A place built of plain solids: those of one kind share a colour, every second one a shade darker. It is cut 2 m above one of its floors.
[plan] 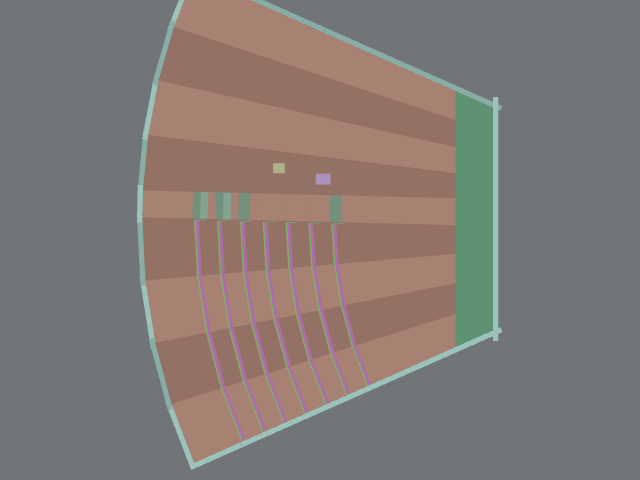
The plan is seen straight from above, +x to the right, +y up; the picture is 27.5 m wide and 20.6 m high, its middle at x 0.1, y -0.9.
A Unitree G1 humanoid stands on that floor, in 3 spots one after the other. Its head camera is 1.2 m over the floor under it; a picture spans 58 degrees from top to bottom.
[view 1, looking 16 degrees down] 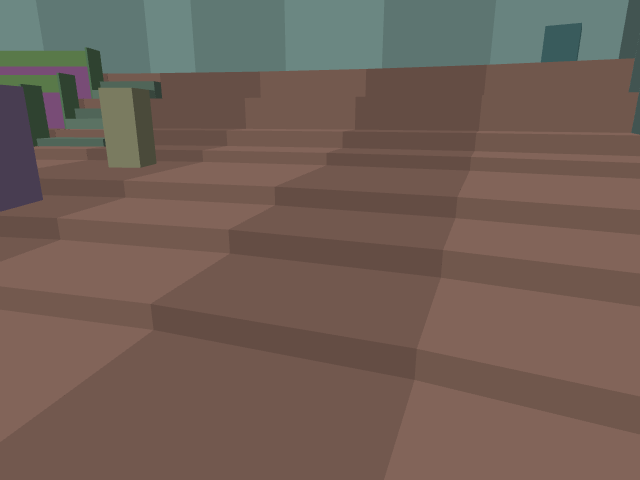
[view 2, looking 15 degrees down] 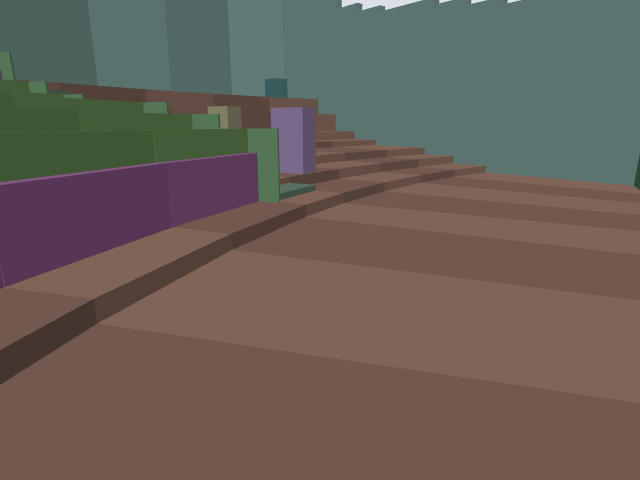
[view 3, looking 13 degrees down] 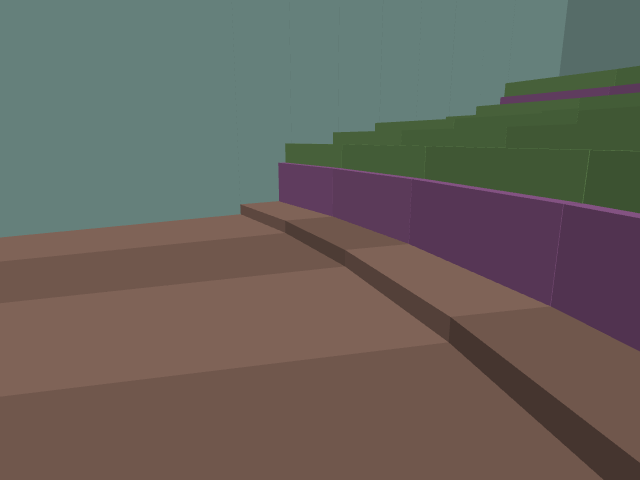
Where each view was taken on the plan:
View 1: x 4.21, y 5.06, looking -177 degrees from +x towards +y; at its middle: floor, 3.10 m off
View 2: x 4.24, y -5.12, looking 117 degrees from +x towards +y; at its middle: floor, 4.64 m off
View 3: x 2.76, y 0.41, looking -99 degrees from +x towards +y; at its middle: floor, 4.72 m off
